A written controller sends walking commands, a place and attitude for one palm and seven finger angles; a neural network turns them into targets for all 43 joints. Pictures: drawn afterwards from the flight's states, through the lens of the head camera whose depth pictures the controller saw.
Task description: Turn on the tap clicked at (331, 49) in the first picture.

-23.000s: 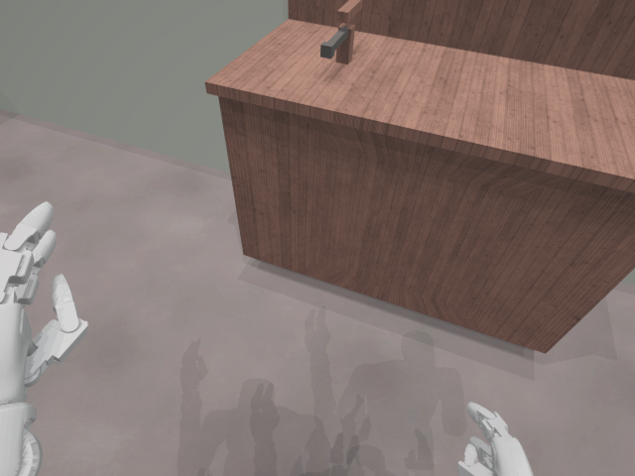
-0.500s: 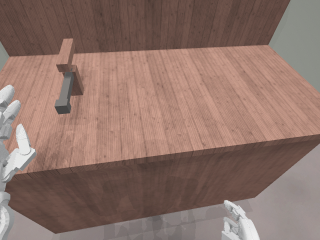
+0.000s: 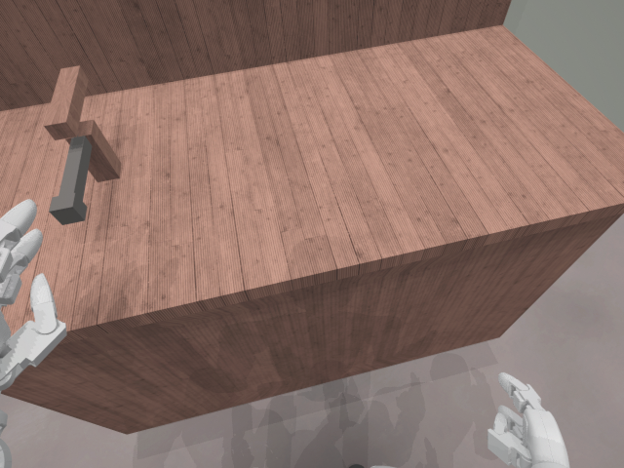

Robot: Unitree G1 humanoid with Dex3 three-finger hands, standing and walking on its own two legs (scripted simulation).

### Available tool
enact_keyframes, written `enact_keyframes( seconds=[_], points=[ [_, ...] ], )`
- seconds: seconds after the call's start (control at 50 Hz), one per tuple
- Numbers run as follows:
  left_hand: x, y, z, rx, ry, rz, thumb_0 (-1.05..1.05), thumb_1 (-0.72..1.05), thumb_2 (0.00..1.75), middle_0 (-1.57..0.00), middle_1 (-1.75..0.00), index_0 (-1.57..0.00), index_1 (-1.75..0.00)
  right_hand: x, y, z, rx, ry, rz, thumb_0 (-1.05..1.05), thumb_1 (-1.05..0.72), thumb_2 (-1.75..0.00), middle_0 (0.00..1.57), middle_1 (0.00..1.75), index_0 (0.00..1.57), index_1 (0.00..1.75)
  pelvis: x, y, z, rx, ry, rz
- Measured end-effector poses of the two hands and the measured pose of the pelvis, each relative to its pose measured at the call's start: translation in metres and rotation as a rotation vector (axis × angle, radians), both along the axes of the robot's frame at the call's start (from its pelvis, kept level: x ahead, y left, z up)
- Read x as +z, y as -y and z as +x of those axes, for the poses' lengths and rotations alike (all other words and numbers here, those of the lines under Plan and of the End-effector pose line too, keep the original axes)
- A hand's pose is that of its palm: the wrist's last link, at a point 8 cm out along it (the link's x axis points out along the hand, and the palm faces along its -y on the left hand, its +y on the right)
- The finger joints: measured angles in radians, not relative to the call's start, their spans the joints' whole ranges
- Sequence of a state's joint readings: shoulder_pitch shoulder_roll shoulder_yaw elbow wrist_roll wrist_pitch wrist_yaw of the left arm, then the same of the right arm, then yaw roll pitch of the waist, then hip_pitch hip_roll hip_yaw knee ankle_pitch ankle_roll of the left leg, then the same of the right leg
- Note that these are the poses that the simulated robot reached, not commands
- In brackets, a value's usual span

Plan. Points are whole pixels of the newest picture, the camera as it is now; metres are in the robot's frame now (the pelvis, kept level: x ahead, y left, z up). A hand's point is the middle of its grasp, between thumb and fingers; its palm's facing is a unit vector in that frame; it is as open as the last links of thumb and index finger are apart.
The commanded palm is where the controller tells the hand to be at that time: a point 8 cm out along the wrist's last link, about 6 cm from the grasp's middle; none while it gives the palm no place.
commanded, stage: come to a stop and stand still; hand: left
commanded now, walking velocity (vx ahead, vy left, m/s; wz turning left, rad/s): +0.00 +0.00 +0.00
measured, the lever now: (68, 209) +0.39 +0.34 +0.11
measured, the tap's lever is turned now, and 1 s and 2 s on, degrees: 0 0 0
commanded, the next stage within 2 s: look again from close up in 1.70 s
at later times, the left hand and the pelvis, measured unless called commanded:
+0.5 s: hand out of the picture +0.22 +0.31 +0.15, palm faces +0.34 -0.87 -0.36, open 7.4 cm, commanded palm +0.16 +0.35 +0.18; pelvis -0.02 +0.08 +0.00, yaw -3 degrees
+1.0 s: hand (21, 275) +0.27 +0.30 +0.16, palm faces +0.30 -0.87 -0.39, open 7.4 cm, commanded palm +0.21 +0.35 +0.18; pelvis +0.04 +0.08 +0.00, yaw -3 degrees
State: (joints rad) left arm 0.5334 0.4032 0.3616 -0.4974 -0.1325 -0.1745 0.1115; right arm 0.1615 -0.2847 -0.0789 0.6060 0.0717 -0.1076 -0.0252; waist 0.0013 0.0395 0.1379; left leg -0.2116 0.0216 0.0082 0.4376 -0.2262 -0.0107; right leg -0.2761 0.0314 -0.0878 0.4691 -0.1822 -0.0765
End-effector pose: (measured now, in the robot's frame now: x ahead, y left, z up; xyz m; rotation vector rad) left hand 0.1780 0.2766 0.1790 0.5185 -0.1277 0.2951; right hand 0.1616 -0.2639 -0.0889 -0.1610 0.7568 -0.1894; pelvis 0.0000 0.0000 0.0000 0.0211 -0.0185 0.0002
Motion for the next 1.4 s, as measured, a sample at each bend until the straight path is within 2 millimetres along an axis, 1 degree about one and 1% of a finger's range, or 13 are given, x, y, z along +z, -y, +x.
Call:
enact_keyframes(
  seconds=[0.1, 0.18, 0.26, 0.34, 0.42, 0.52, 0.6, 0.68, 0.78, 0.9, 1.08, 1.22, 1.4],
  points=[
    [-0.011, -0.011, -0.015, 0.026, -0.02, -0.05, 0.02, 0.89, 0.9, -0.21, -0.3, -0.21, -0.31, 0.008, -0.03, 0.001, 0.046, 0.039, 0.02, 0.01, -0.91, -0.9, 0.2, 0.3, 0.2, 0.3, 0.002, -0.011, -0.011, -0.013, 0.02, -0.007],
    [-0.01, -0.02, -0.024, 0.015, 0.001, -0.064, 0.02, 0.89, 0.9, -0.21, -0.3, -0.21, -0.31, 0.015, -0.057, -0.001, 0.083, 0.072, 0.03, 0.01, -0.9, -0.9, 0.2, 0.3, 0.2, 0.3, 0.003, -0.022, -0.017, -0.02, 0.025, -0.018],
    [-0.008, -0.036, -0.025, 0.013, 0.041, -0.073, 0.02, 0.89, 0.9, -0.21, -0.3, -0.21, -0.31, 0.021, -0.082, -0.005, 0.112, 0.087, 0.028, 0.01, -0.9, -0.9, 0.2, 0.3, 0.2, 0.3, 0.003, -0.036, -0.02, -0.028, 0.025, -0.027],
    [-0.009, -0.055, -0.02, 0.022, 0.066, -0.089, 0.02, 0.89, 0.9, -0.21, -0.3, -0.21, -0.31, 0.026, -0.101, -0.011, 0.122, 0.088, 0.021, 0.01, -0.9, -0.9, 0.2, 0.3, 0.2, 0.3, 0.005, -0.052, -0.021, -0.035, 0.02, -0.037],
    [-0.012, -0.07, -0.01, 0.016, 0.081, -0.098, 0.02, 0.89, 0.9, -0.21, -0.3, -0.21, -0.31, 0.027, -0.113, -0.016, 0.12, 0.076, 0.009, 0.01, -0.9, -0.9, 0.2, 0.3, 0.2, 0.3, 0.005, -0.066, -0.02, -0.044, 0.02, -0.039],
    [-0.014, -0.08, 0.001, -0.011, 0.091, -0.096, 0.02, 0.89, 0.9, -0.21, -0.3, -0.2, -0.3, 0.027, -0.123, -0.019, 0.105, 0.057, -0.002, 0.01, -0.9, -0.9, 0.2, 0.3, 0.2, 0.3, 0.004, -0.081, -0.013, -0.056, 0.024, -0.034],
    [-0.009, -0.085, 0.01, -0.031, 0.111, -0.078, 0.02, 0.89, 0.9, -0.21, -0.3, -0.2, -0.3, 0.024, -0.129, -0.015, 0.099, 0.047, -0.004, 0.01, -0.9, -0.9, 0.2, 0.3, 0.2, 0.3, 0.003, -0.089, -0.003, -0.061, 0.029, -0.026],
    [-0.005, -0.09, 0.02, -0.033, 0.12, -0.062, 0.02, 0.89, 0.9, -0.21, -0.3, -0.2, -0.31, 0.022, -0.134, -0.006, 0.099, 0.037, 0.003, 0.01, -0.9, -0.9, 0.2, 0.3, 0.2, 0.3, 0.003, -0.093, 0.007, -0.062, 0.028, -0.028],
    [-0.006, -0.092, 0.034, -0.025, 0.111, -0.064, 0.02, 0.89, 0.9, -0.21, -0.3, -0.2, -0.31, 0.02, -0.135, 0.011, 0.102, 0.035, 0.013, 0.01, -0.9, -0.9, 0.2, 0.3, 0.2, 0.3, 0.003, -0.093, 0.019, -0.062, 0.023, -0.029],
    [-0.011, -0.081, 0.047, -0.033, 0.084, -0.08, 0.02, 0.89, 0.9, -0.21, -0.3, -0.2, -0.3, 0.022, -0.13, 0.033, 0.108, 0.045, 0.013, 0.01, -0.9, -0.9, 0.2, 0.3, 0.2, 0.3, 0.003, -0.087, 0.029, -0.062, 0.015, -0.03],
    [-0.002, -0.061, 0.052, -0.045, 0.067, -0.042, 0.02, 0.89, 0.9, -0.21, -0.3, -0.21, -0.31, 0.023, -0.11, 0.054, 0.103, 0.059, 0.018, 0.01, -0.9, -0.9, 0.2, 0.3, 0.2, 0.3, 0.004, -0.069, 0.038, -0.049, 0.003, -0.033],
    [-0.005, -0.051, 0.046, -0.005, 0.028, -0.047, 0.02, 0.89, 0.9, -0.21, -0.3, -0.21, -0.31, 0.021, -0.09, 0.056, 0.087, 0.056, 0.019, 0.01, -0.9, -0.9, 0.2, 0.3, 0.2, 0.3, 0.005, -0.056, 0.039, -0.044, -0.003, -0.034],
    [-0.01, -0.035, 0.04, 0.007, 0.007, -0.079, 0.02, 0.89, 0.9, -0.21, -0.3, -0.21, -0.31, 0.018, -0.071, 0.041, 0.064, 0.042, 0.009, 0.01, -0.9, -0.9, 0.2, 0.3, 0.2, 0.3, 0.005, -0.043, 0.031, -0.043, 0.0, -0.032]
  ],
)
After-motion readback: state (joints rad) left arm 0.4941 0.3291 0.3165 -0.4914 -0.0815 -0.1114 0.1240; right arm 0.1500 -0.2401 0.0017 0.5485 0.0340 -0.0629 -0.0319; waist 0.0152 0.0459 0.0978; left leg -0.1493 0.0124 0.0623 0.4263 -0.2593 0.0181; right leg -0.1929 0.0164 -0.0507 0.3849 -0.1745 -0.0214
